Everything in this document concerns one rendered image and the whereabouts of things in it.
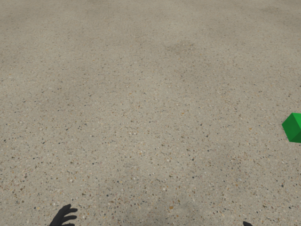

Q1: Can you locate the left robot hand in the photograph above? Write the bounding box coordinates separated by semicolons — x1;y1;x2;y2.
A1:
49;204;78;226

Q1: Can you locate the carton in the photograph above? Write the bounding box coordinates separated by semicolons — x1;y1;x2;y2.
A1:
282;113;301;143

